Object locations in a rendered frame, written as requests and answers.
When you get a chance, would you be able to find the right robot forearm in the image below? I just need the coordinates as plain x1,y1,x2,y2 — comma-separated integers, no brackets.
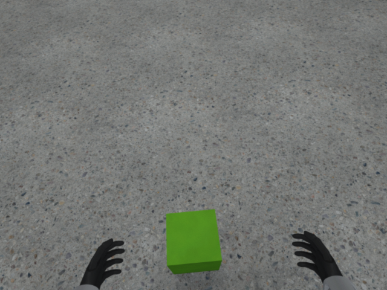
323,275,357,290

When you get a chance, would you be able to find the right robot hand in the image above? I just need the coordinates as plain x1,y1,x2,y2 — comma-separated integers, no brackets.
292,231,343,283

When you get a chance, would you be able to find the left robot hand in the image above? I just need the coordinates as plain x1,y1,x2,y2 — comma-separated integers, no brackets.
80,239,125,290

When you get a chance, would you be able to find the carton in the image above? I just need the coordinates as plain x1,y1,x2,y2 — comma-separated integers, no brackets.
166,209,222,274

